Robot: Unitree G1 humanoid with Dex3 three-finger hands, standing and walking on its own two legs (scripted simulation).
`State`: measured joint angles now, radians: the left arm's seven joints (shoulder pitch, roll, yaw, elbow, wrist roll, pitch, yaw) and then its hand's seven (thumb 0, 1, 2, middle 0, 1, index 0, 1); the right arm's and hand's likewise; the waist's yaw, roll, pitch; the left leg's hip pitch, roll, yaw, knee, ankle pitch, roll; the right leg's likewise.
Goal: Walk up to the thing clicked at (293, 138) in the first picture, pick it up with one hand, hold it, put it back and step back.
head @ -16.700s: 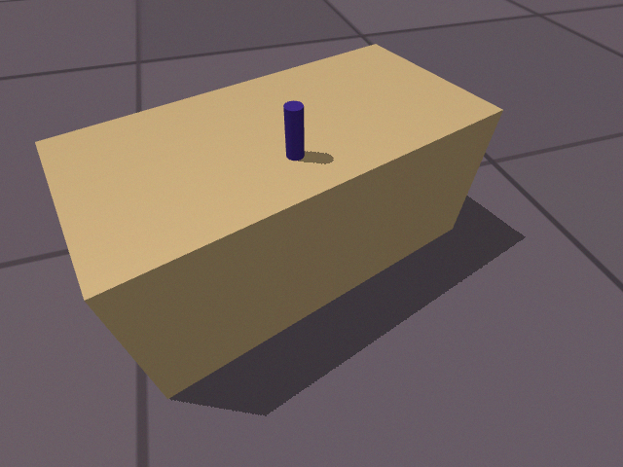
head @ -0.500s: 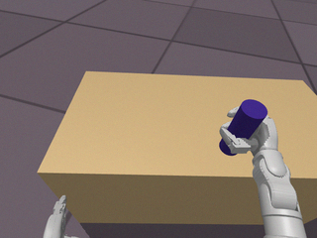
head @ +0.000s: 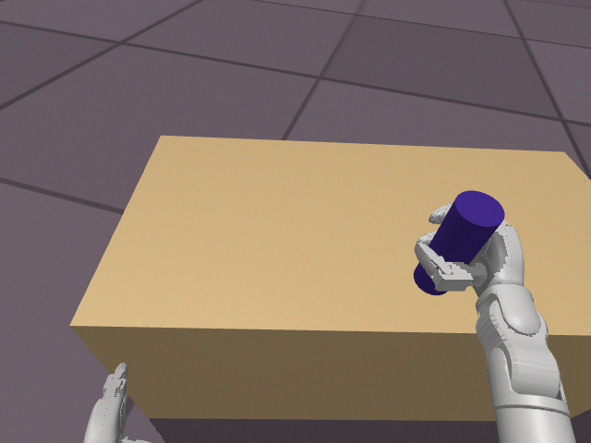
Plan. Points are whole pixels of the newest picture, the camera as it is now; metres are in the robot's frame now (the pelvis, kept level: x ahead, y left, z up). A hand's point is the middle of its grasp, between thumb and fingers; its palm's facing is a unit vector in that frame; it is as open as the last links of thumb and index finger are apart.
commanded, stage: hold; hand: right
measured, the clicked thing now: (452, 248) +0.33 -0.18 +0.14
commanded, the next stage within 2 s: crouch in 1.58 s
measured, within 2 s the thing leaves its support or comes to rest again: neither
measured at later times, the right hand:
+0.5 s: hand (445, 246) +0.33 -0.17 +0.14, palm faces +0.10 +0.99 -0.02, open 7.4 cm
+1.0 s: hand (445, 250) +0.33 -0.17 +0.14, palm faces +0.10 +1.00 -0.02, open 7.4 cm
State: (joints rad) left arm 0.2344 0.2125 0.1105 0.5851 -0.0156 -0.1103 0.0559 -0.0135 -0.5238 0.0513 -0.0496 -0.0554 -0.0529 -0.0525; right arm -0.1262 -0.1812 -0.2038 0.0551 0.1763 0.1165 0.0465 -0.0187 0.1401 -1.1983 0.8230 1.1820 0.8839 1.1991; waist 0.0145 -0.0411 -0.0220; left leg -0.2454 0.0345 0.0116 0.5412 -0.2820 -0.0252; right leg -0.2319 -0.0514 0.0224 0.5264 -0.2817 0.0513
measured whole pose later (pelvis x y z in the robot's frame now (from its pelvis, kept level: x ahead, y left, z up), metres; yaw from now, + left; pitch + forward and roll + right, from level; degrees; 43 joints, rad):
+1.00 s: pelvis -0.01 +0.00 +0.00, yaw +0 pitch -2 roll +0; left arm 0.22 0.21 0.11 0.63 -0.01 -0.13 0.05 -0.01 -0.53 0.05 -0.05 -0.05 -0.05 -0.05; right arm -0.16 -0.18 -0.19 0.11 0.17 0.11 0.05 -0.02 0.14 -1.20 0.82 1.19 0.88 1.21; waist 0.01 -0.04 -0.01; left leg -0.23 0.04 0.01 0.51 -0.26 -0.03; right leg -0.22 -0.05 0.02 0.50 -0.26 0.05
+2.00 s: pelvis -0.01 +0.00 +0.00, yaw +0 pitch +0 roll +0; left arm 0.21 0.20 0.09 0.62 -0.01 -0.16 0.05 -0.01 -0.54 0.06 -0.05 -0.05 -0.05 -0.05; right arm -0.29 -0.21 -0.23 0.35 0.16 0.03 0.06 -0.02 0.14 -1.20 0.82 1.18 0.89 1.20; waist 0.04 -0.02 -0.01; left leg -0.28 0.04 0.01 0.54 -0.26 -0.03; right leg -0.26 -0.05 0.02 0.52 -0.26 0.05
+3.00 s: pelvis -0.02 -0.02 -0.06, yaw +2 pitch +19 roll +2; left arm 0.34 0.22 0.05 0.15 0.05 -0.09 -0.01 -0.01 -0.54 0.06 -0.06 -0.06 -0.06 -0.06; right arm -0.87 -0.44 -0.43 1.11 0.02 -0.34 0.05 -0.02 0.14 -1.22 0.82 1.19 0.88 1.21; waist 0.21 0.01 -0.11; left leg -0.90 0.01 -0.01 0.96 -0.40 -0.04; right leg -0.91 -0.07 0.03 1.02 -0.45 0.04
